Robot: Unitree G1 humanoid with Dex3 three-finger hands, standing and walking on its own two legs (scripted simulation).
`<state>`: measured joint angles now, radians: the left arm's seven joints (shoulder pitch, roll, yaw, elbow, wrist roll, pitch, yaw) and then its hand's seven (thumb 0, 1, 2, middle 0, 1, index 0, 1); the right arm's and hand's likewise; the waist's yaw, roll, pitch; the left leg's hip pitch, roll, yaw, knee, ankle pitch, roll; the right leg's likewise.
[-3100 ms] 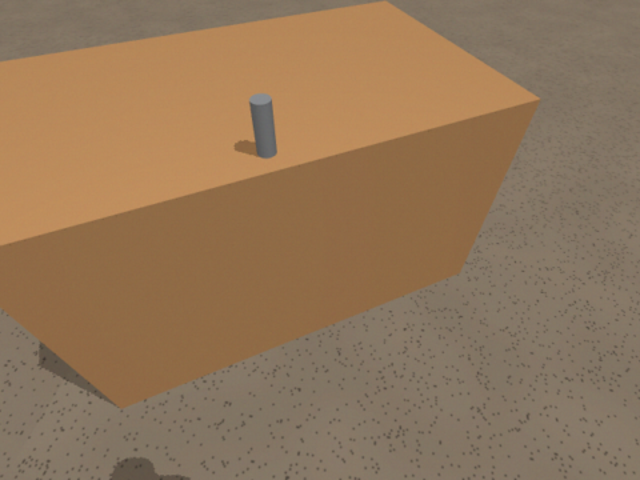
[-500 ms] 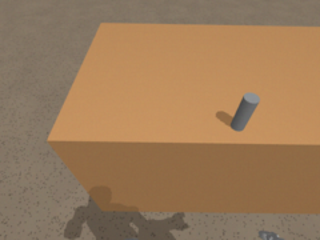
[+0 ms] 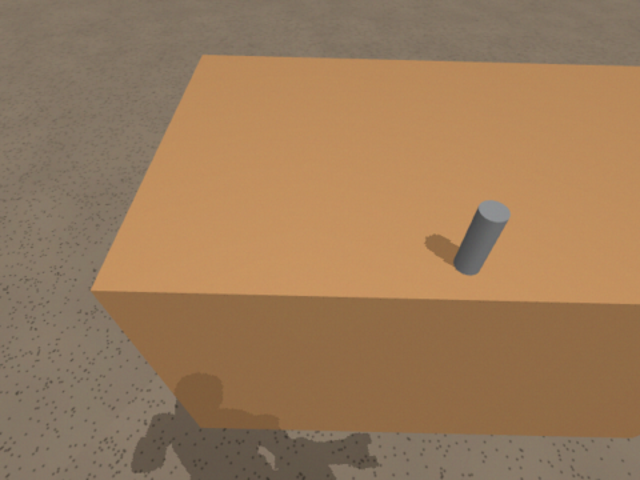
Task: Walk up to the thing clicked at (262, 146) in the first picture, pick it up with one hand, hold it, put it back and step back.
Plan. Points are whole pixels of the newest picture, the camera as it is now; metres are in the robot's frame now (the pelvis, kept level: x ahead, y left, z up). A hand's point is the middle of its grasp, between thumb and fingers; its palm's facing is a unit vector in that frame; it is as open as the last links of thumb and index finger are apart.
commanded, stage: walk up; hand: right
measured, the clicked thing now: (479, 240) +0.43 -0.23 +0.04
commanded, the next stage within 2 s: stand in 0.28 s
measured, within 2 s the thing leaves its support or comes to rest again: neither
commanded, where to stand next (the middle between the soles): +0.06 +0.00 m, yaw -3 degrees
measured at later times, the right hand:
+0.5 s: hand out of the picture +0.11 -0.25 -0.15, palm faces -0.02 +0.94 -0.33, open 7.4 cm
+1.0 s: hand out of the picture +0.11 -0.26 -0.15, palm faces +0.00 +0.94 -0.33, open 7.4 cm
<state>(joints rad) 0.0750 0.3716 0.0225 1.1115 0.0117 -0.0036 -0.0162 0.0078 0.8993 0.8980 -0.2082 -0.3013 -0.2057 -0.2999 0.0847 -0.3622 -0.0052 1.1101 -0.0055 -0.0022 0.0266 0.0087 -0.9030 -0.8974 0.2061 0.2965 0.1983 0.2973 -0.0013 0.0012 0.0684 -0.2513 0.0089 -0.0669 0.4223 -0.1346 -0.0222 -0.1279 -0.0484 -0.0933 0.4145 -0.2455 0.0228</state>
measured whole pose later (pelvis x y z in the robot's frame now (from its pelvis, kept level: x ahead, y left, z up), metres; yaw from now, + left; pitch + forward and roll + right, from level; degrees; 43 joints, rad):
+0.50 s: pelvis +0.02 +0.00 +0.00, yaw -1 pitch -2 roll +0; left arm 0.10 0.36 0.02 1.15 0.02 0.00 -0.01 0.01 0.90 0.90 -0.21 -0.30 -0.20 -0.30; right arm 0.07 -0.34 0.00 1.13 -0.01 -0.01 0.02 0.01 -0.90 -0.90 0.21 0.30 0.20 0.30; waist 0.01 -0.01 0.05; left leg -0.19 0.01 -0.05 0.36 -0.13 -0.02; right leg -0.08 -0.05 -0.08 0.35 -0.24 0.03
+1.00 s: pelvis +0.04 -0.01 +0.01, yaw -2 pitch -1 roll +0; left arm 0.10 0.35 0.02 1.13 0.01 -0.01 -0.01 0.01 0.90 0.90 -0.21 -0.30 -0.21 -0.30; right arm 0.09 -0.35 0.00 1.14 -0.01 -0.01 0.01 0.01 -0.90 -0.90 0.21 0.30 0.20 0.30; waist 0.00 0.00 0.05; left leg -0.16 0.02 -0.04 0.33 -0.15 -0.03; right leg -0.05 -0.04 -0.07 0.32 -0.25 0.02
